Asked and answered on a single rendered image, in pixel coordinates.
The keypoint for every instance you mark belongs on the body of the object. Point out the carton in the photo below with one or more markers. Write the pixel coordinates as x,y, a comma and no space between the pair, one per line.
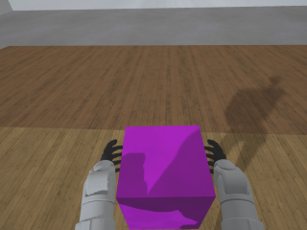
164,179

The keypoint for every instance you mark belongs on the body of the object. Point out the right robot hand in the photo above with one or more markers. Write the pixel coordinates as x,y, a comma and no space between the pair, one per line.
218,153

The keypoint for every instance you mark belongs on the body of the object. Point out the robot left forearm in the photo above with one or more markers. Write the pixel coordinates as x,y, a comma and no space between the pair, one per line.
97,208

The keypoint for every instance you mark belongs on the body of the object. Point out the left robot hand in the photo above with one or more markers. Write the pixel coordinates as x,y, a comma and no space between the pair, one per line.
107,154

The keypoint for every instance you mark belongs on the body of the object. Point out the robot right forearm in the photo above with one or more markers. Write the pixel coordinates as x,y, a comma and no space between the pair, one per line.
235,197

